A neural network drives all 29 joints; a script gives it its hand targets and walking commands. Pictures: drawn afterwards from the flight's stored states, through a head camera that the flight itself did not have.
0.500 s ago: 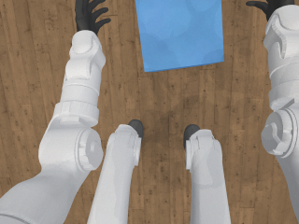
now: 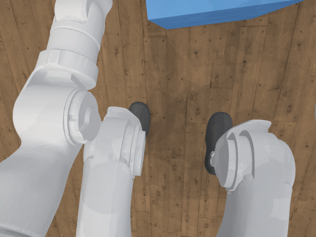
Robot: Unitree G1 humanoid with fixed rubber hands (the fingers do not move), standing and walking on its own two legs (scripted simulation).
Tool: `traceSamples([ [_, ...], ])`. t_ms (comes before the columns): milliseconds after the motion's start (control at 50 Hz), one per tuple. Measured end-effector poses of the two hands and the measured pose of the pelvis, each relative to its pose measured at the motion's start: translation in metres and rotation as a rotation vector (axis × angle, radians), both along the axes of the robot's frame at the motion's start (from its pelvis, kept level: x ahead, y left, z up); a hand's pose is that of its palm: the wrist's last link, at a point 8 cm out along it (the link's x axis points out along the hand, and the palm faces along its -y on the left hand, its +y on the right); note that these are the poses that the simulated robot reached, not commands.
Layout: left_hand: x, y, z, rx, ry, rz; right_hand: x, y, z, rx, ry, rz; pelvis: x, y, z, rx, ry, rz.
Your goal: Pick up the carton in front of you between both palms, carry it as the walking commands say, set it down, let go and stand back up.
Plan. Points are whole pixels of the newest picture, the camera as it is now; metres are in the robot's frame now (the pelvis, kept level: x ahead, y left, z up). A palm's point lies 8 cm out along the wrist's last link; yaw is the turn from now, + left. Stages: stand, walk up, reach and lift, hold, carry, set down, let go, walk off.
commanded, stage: reach and lift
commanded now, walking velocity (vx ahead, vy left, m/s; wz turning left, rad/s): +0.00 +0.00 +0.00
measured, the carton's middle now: out of the picture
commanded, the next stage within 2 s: none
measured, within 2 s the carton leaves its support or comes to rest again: leaves its support in 0.80 s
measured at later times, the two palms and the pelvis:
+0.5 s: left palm out of the picture +0.56 +0.11 -0.18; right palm out of the picture +0.59 -0.19 -0.18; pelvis +0.00 +0.00 -0.01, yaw +0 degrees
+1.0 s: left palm out of the picture +0.54 +0.10 -0.09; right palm out of the picture +0.56 -0.20 -0.09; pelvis +0.01 +0.01 +0.01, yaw -2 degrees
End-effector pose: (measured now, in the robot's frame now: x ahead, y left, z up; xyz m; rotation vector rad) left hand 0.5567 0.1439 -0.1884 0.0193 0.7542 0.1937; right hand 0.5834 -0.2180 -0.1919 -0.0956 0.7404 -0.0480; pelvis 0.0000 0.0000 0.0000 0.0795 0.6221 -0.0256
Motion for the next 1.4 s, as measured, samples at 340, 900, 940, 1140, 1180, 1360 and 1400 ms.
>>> traceSamples([
  [340, 0.001, -0.013, 0.005, -0.009, -0.024, -0.011, 0.005, 0.01, 0.005, 0.01, -0.02, 0.031, 0.003, 0.0, -0.008, 0.006, -0.006, 0.002],
  [900, 0.002, -0.04, 0.044, -0.052, -0.045, 0.02, -0.014, 0.022, 0.039, 0.013, -0.019, -0.009, 0.012, 0.002, -0.005, -0.008, 0.046, -0.007],
  [940, -0.003, -0.042, 0.064, -0.059, -0.064, 0.022, -0.018, 0.021, 0.062, 0.02, -0.036, -0.02, 0.011, 0.004, 0.001, -0.007, 0.062, -0.014],
  [1140, -0.034, -0.042, 0.163, -0.059, -0.063, 0.004, -0.049, 0.021, 0.17, 0.033, -0.033, -0.058, -0.003, 0.012, 0.053, -0.012, 0.121, -0.048],
  [1180, -0.039, -0.04, 0.175, -0.054, -0.057, 0.0, -0.055, 0.023, 0.182, 0.033, -0.027, -0.059, -0.006, 0.012, 0.063, -0.013, 0.126, -0.05],
  [1360, -0.046, -0.036, 0.218, -0.052, -0.076, -0.009, -0.069, 0.027, 0.219, 0.046, -0.045, -0.081, -0.009, 0.014, 0.098, -0.023, 0.144, -0.051],
  [1400, -0.046, -0.036, 0.228, -0.053, -0.081, -0.012, -0.071, 0.026, 0.228, 0.05, -0.05, -0.088, -0.007, 0.014, 0.105, -0.025, 0.147, -0.051],
])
